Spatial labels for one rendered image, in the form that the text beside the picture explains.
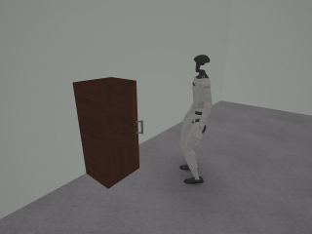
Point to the robot right foot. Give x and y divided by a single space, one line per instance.
184 167

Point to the robot right forearm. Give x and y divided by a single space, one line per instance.
192 108

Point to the right robot hand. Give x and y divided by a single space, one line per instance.
186 116

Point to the left robot hand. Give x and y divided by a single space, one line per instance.
196 135

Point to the cupboard door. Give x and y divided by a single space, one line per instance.
134 101

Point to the left robot shin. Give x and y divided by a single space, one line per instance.
192 164

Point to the handle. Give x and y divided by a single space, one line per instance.
141 127

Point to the robot left forearm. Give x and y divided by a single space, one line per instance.
205 114

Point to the robot left upper arm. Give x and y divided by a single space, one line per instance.
205 85

